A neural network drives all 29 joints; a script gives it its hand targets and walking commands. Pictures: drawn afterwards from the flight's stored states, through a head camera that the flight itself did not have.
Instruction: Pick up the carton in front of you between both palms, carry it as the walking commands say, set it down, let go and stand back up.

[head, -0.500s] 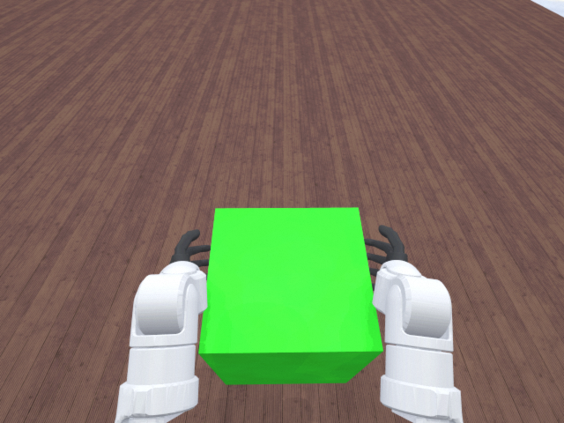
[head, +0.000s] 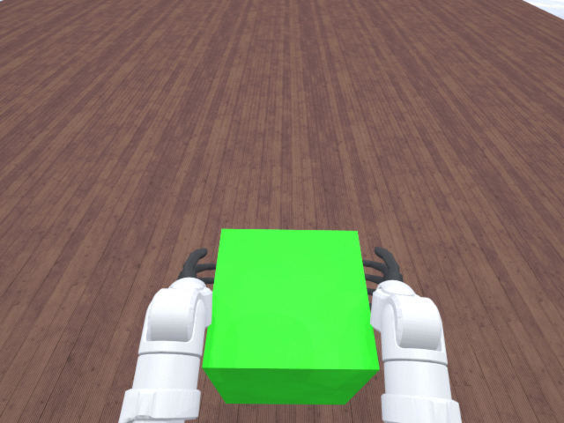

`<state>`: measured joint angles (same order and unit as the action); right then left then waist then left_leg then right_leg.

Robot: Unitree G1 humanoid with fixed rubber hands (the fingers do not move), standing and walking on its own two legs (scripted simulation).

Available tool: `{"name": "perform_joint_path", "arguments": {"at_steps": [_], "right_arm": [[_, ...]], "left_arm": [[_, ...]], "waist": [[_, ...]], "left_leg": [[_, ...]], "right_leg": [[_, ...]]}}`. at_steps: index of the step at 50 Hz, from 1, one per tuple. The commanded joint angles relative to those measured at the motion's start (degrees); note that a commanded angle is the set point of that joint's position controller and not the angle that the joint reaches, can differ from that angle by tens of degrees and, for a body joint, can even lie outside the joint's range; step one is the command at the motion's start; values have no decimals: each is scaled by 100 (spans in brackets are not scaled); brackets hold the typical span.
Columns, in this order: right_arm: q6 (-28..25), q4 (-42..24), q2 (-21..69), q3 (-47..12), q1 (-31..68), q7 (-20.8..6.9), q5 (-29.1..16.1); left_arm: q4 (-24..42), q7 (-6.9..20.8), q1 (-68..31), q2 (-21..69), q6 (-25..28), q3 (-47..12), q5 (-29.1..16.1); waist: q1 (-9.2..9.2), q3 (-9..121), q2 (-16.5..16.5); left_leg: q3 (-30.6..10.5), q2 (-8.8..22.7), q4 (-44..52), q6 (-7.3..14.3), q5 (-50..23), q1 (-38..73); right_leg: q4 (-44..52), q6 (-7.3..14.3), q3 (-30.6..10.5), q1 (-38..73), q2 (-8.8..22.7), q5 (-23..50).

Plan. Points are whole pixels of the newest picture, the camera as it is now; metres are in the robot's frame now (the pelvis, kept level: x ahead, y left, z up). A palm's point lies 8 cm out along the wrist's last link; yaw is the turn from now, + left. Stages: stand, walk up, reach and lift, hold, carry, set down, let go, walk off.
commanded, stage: carry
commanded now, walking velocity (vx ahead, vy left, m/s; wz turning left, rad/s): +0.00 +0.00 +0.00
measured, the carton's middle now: (287, 322) +0.30 +0.00 -0.04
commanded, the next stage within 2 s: hold in 1.20 s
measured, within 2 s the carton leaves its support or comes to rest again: neither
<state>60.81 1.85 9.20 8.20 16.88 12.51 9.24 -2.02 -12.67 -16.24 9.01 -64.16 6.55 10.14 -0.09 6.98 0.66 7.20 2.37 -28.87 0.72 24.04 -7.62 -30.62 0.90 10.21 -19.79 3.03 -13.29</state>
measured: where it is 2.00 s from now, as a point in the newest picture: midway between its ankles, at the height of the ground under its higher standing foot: outside the picture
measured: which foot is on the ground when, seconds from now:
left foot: down 0.00-1.00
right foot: down 0.00-1.00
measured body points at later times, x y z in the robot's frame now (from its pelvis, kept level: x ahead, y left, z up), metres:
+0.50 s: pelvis -0.03 +0.01 +0.00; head -0.07 +0.01 +0.45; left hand +0.27 +0.16 +0.03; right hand +0.27 -0.14 +0.04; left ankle -0.10 +0.09 -0.73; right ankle +0.03 -0.11 -0.73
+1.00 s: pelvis -0.06 +0.01 +0.00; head -0.09 +0.01 +0.45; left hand +0.24 +0.16 +0.03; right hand +0.25 -0.14 +0.04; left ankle -0.10 +0.09 -0.73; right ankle +0.03 -0.11 -0.73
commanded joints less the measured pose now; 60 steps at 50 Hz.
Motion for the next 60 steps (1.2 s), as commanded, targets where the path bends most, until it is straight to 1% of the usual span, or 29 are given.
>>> {"name": "perform_joint_path", "arguments": {"at_steps": [1,3,6,10,14,18,20,23,26,29,34,40,49,60], "right_arm": [[-266,395,6442,-3584,2344,-2661,-2273],[-499,465,6396,-3550,2264,-2667,-2174],[-796,655,6290,-3450,2033,-2673,-1975],[-1264,908,6128,-3261,1817,-2692,-1655],[-1735,939,5821,-3029,1820,-2621,-1198],[-2175,1312,5386,-2515,2011,-2571,-753],[-2367,1500,5326,-2349,2118,-2562,-623],[-2528,1687,5369,-2254,2185,-2563,-534],[-2508,1687,5446,-2321,2113,-2566,-561],[-2326,1472,5483,-2529,1977,-2558,-713],[-2103,1348,5327,-2491,1841,-2523,-710],[-2118,1207,5397,-2614,1992,-2516,-789],[-2108,1180,5413,-2675,1934,-2525,-827],[-2094,1128,5403,-2706,1930,-2519,-847]], "left_arm": [[351,2608,-3152,6214,652,-3626,-2451],[279,2628,-3097,6160,869,-3612,-2394],[87,2645,-2867,6044,1156,-3543,-2232],[-181,2669,-2611,5827,1641,-3337,-1920],[-181,2596,-2625,5550,2132,-3111,-1506],[-587,2522,-2699,5114,2556,-2551,-1000],[-820,2517,-2763,5069,2741,-2362,-860],[-1049,2531,-2805,5130,2895,-2264,-785],[-1052,2539,-2753,5211,2876,-2341,-818],[-830,2526,-2629,5242,2700,-2559,-963],[-711,2495,-2459,5091,2485,-2523,-947],[-587,2500,-2637,5161,2504,-2646,-1058],[-594,2507,-2515,5171,2492,-2657,-1066],[-535,2511,-2503,5167,2482,-2700,-1090]], "waist": [[37,1355,218],[50,1433,135],[55,1415,116],[55,1326,53],[40,1228,22],[20,1129,-38],[14,1112,-37],[12,1156,-57],[13,1217,-26],[14,1238,-26],[11,1112,-29],[11,1026,-41],[15,1132,-54],[15,1111,-52]], "left_leg": [[-467,879,129,48,-4002,86],[-375,770,12,27,-3795,-28],[-366,705,1,40,-3484,-134],[-400,689,35,72,-3212,-238],[-435,652,144,103,-2598,-386],[-477,620,316,154,-1953,-549],[-492,614,373,166,-1813,-596],[-497,602,389,171,-1734,-598],[-489,593,382,164,-1746,-567],[-489,599,371,162,-1748,-563],[-499,613,435,162,-1572,-674],[-529,618,529,187,-1285,-779],[-512,601,458,196,-1388,-758],[-511,604,458,200,-1365,-772]], "right_leg": [[-100,88,-477,847,498,1653],[-188,112,-509,972,541,2094],[-215,112,-547,968,596,2222],[-179,82,-569,900,620,2075],[-66,82,-611,844,640,1827],[91,104,-675,829,635,1510],[142,116,-696,858,620,1440],[190,124,-708,886,611,1451],[209,121,-706,886,623,1482],[233,107,-704,856,633,1463],[291,82,-703,776,639,1307],[370,70,-718,741,627,1088],[355,74,-701,780,641,1239],[368,54,-692,750,644,1235]]}}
